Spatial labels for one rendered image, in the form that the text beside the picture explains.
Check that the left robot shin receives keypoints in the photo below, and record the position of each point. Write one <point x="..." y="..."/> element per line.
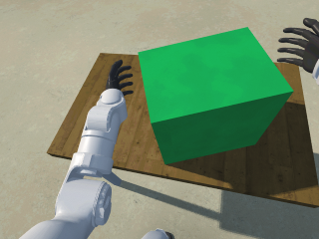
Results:
<point x="160" y="230"/>

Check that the left robot forearm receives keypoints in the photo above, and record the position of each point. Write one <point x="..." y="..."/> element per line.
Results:
<point x="99" y="136"/>

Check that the left robot hand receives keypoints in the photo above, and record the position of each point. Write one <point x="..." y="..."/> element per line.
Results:
<point x="114" y="77"/>

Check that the carton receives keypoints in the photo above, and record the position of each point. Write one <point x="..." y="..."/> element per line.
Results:
<point x="211" y="94"/>

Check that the right robot hand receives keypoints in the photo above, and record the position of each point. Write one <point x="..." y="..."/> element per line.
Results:
<point x="310" y="54"/>

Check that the table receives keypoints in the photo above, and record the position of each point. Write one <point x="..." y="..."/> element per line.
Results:
<point x="280" y="166"/>

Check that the left robot upper arm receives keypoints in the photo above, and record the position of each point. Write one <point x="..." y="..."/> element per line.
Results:
<point x="82" y="205"/>

